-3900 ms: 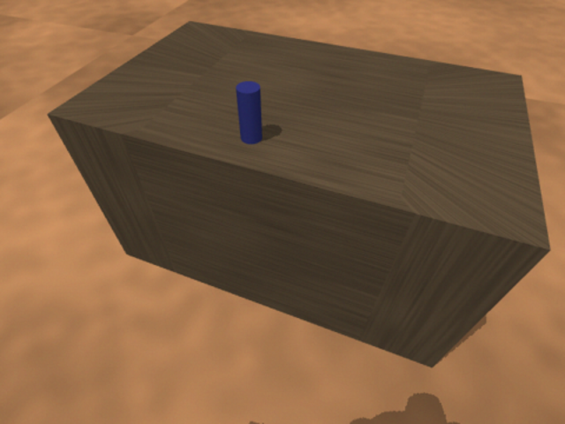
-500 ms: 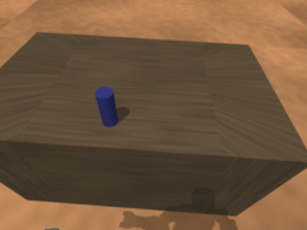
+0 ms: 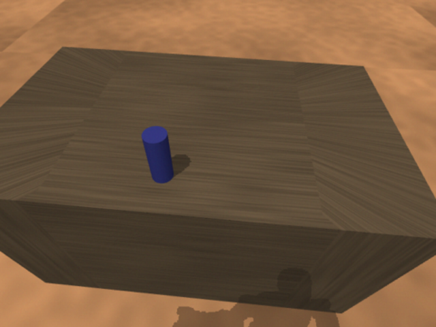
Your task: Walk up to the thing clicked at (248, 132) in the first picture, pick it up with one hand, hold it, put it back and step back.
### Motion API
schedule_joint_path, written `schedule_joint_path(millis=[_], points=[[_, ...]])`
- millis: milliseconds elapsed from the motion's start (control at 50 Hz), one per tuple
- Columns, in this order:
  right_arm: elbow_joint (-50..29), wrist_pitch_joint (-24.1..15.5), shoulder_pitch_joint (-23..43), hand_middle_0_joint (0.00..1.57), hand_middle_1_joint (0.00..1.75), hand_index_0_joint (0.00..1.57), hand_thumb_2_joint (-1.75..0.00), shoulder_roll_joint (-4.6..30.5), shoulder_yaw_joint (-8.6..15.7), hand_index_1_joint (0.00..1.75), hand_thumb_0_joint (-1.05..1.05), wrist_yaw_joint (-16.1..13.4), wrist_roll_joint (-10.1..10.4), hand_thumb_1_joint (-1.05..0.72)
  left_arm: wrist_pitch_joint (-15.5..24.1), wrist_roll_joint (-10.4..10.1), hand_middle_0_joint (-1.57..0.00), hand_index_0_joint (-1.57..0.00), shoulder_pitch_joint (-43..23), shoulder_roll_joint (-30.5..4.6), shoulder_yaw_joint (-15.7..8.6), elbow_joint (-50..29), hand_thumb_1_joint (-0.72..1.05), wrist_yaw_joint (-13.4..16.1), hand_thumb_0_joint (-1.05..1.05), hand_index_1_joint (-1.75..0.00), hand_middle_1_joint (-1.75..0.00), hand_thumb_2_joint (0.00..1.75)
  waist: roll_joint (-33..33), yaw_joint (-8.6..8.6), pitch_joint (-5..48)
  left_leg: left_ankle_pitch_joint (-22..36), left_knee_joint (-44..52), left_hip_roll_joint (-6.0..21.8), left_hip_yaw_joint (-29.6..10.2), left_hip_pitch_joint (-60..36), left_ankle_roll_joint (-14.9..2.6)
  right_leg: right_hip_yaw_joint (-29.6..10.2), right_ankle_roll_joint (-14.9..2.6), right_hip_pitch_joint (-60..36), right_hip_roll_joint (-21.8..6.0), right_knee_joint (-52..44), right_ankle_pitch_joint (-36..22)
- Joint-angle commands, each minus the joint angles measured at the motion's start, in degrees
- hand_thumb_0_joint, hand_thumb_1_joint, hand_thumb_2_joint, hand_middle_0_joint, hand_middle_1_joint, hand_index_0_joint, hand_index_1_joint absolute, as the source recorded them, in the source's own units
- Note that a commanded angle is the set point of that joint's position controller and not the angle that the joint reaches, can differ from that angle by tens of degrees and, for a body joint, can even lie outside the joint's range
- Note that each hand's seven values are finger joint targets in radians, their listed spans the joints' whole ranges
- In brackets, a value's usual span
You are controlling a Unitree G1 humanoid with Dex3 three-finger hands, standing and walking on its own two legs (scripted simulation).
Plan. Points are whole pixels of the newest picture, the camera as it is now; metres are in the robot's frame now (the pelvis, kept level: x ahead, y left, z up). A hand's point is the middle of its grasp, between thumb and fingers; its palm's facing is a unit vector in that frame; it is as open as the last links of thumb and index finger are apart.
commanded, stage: walk up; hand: left
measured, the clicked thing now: (159, 156) +0.49 +0.17 -0.01
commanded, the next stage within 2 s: stand in 0.14 s
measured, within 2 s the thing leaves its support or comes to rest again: neither
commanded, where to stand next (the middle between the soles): +0.06 -0.02 m, yaw -2 degrees
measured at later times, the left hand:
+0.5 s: hand out of the picture +0.08 +0.25 -0.15, palm faces -0.02 -0.94 -0.34, open 7.4 cm
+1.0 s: hand out of the picture +0.08 +0.25 -0.15, palm faces -0.02 -0.94 -0.35, open 7.4 cm
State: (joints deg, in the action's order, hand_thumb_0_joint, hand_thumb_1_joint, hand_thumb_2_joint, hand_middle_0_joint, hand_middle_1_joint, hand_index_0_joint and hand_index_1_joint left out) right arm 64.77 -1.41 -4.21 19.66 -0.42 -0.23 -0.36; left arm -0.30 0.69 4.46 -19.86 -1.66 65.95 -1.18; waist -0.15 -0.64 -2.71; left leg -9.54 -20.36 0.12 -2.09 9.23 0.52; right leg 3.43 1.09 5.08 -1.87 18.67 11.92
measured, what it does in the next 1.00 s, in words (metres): stands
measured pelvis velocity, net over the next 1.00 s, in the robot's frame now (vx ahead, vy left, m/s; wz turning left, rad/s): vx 0.01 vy -0.01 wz -0.01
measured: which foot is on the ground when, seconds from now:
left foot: down 0.00-1.00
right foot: down 0.00-1.00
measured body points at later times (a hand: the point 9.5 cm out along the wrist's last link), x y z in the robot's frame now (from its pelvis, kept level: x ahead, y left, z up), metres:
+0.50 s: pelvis +0.00 +0.00 +0.00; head +0.01 -0.01 +0.45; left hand +0.08 +0.30 -0.13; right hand +0.08 -0.30 -0.13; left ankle +0.02 +0.12 -0.75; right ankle -0.02 -0.13 -0.75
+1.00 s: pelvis +0.01 -0.01 +0.00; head +0.01 -0.01 +0.45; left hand +0.08 +0.30 -0.13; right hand +0.08 -0.31 -0.13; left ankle +0.02 +0.12 -0.75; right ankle -0.02 -0.13 -0.75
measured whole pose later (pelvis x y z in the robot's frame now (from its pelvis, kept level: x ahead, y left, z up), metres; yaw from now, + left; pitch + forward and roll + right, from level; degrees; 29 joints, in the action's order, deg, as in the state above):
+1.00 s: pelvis +0.01 -0.01 +0.00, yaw +0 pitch -2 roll +0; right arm 65.1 -0.5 -5.8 20.5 -1.3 0.0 -0.3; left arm 0.8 0.6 6.1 -20.0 -0.1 65.5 -0.5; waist 0.7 -0.3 -2.4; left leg -9.1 -18.4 0.6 -1.8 7.4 1.0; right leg 3.1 0.7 3.8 -1.5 17.6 11.9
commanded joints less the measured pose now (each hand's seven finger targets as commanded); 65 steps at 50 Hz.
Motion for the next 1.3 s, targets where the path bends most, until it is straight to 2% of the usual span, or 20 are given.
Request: schedule_joint_path(millis=[0,100,120,200,260,300,500,560,680,820,900,1060,1280], points=[[-3.5,-1.2,2.7,0.2,0.3,0.2,-0.9,12.4,2.6,0.3,0.0,-0.8,-0.1,-0.9,1.1,0.0,-0.2,-0.2,-3.2,-11.6,-2.3,-4.0,0.9,0.9,0.0,-0.3,-0.3,0.9,0.4,0.48,5.8,10.2,2.7,6.4,-4.9,0.2,-1.66,-4.8,-1.88,-2.9,-5.9,-2.8,-6.5],[-3.7,-1.2,3.1,0.2,0.3,0.2,-0.9,12.3,2.5,0.3,0.0,-0.7,-0.1,-0.9,1.0,-0.1,-0.2,-0.2,-2.5,-11.7,-2.6,-4.2,0.9,1.0,0.0,-0.3,-0.3,0.9,0.7,0.16,4.7,10.3,2.8,6.1,-5.0,0.3,-1.5,-4.6,-1.83,-2.0,-5.7,-2.9,-6.3],[-3.4,-0.9,3.2,0.2,0.3,0.2,-0.9,12.7,2.4,0.3,0.0,-0.6,-0.2,-0.9,1.5,-0.1,-0.2,-0.2,-1.7,-11.1,-1.7,-3.7,0.9,1.2,0.0,-0.3,-0.3,0.9,1.9,-0.13,5.3,10.4,2.9,6.6,-5.2,-0.5,-1.54,-5.5,-1.76,-2.2,-6.5,-3.7,-6.3],[-3.2,-0.7,1.8,0.2,0.3,0.2,-0.9,12.3,2.1,0.3,0.0,-0.5,-0.1,-0.9,2.0,-0.1,-0.2,-0.2,-2.6,-11.9,-1.6,-3.8,0.9,1.4,0.0,-0.3,-0.3,0.9,0.4,0.56,5.8,12.3,3.1,7.0,-5.3,-1.1,-1.52,-5.6,-1.83,-3.1,-6.7,-3.3,-8.5],[-3.2,-0.6,2.2,0.2,0.3,0.2,-0.9,12.3,2.1,0.3,0.0,-0.4,-0.1,-0.9,2.1,-0.1,-0.2,-0.2,-2.2,-12.2,-1.4,-3.6,0.9,1.6,0.0,-0.3,-0.3,0.9,-0.3,0.41,5.5,12.7,2.9,7.0,-5.3,-1.8,-1.61,-5.4,-1.69,-2.6,-6.6,-3.7,-8.6],[-3.1,-0.5,2.2,0.2,0.3,0.2,-0.9,12.5,2.0,0.3,0.0,-0.4,0.0,-0.9,2.1,-0.1,-0.2,-0.2,-2.0,-11.8,-1.3,-3.5,0.9,1.5,0.0,-0.3,-0.3,0.9,0.3,0.49,4.8,10.5,3.2,6.7,-4.9,-1.5,-1.44,-5.5,-1.65,-1.9,-6.6,-4.1,-7.6],[-2.8,-0.3,1.7,0.2,0.3,0.2,-0.9,12.7,1.9,0.3,0.0,-0.2,-0.1,-0.9,2.1,-0.2,-0.2,-0.2,-1.3,-12.0,-0.9,-3.4,0.9,1.5,0.0,-0.3,-0.3,0.9,-0.1,0.48,4.0,7.9,3.9,6.7,-5.3,-1.5,-1.3,-5.6,-1.77,-0.9,-6.5,-4.5,-4.7],[-2.8,-0.4,1.7,0.2,0.3,0.2,-0.9,12.9,1.9,0.3,0.0,-0.2,0.0,-0.9,2.2,-0.1,-0.2,-0.2,-1.0,-11.8,-0.8,-3.6,0.9,1.6,0.0,-0.3,-0.3,0.9,0.4,0.26,4.8,11.2,3.2,6.9,-5.0,-2.1,-1.64,-5.8,-1.84,-1.8,-6.8,-4.2,-8.5],[-2.8,-0.5,1.0,0.2,0.3,0.2,-0.9,12.7,1.7,0.3,0.0,-0.3,-0.1,-0.9,2.1,-0.2,-0.2,-0.2,-1.0,-12.3,-1.0,-3.7,0.9,1.6,0.0,-0.3,-0.3,0.9,0.3,0.37,4.9,12.2,3.5,7.2,-4.9,-2.2,-1.47,-5.6,-1.79,-2.2,-6.6,-3.7,-8.9],[-2.7,-0.4,1.1,0.2,0.3,0.2,-0.9,13.0,1.7,0.3,0.0,-0.4,-0.1,-0.9,1.9,-0.2,-0.2,-0.2,-0.7,-12.3,-0.9,-3.7,0.9,1.6,0.0,-0.3,-0.3,0.9,0.3,0.2,4.5,10.5,4.2,7.1,-5.0,-2.5,-1.28,-5.6,-1.93,-1.3,-6.4,-3.8,-6.6],[-3.1,-0.4,1.3,0.2,0.3,0.2,-0.9,12.8,1.7,0.3,0.0,-0.4,-0.1,-0.9,2.0,-0.1,-0.2,-0.2,-0.4,-12.3,-0.9,-3.7,0.9,1.6,0.0,-0.3,-0.3,0.9,-0.1,0.27,4.4,11.4,3.4,7.1,-4.7,-2.9,-1.59,-5.8,-1.89,-1.3,-6.6,-4.0,-8.6],[-2.9,-0.3,0.6,0.2,0.3,0.2,-0.9,12.5,1.6,0.3,0.0,-0.3,-0.1,-0.9,2.0,-0.2,-0.2,-0.2,-0.5,-12.6,-0.9,-3.7,0.9,1.6,0.0,-0.3,-0.3,0.9,0.1,0.58,3.6,8.8,4.3,6.8,-4.8,-2.1,-1.18,-5.9,-1.94,-1.0,-6.4,-4.4,-6.2],[-3.2,-0.3,0.6,0.2,0.3,0.2,-0.9,12.5,1.7,0.3,0.0,-0.4,0.0,-0.9,2.0,-0.2,-0.2,-0.2,0.1,-12.7,-1.1,-4.0,0.9,1.7,0.0,-0.3,-0.3,0.9,0.0,0.33,4.3,11.7,3.7,7.1,-4.8,-2.9,-1.45,-5.9,-1.95,-1.9,-6.5,-4.1,-9.0]])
